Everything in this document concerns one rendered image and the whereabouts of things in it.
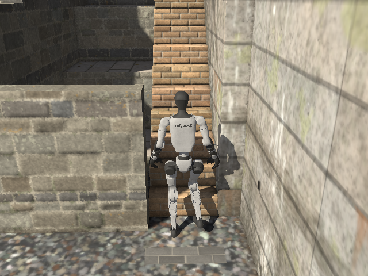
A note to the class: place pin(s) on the stairs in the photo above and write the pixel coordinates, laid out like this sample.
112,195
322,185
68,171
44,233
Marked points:
180,63

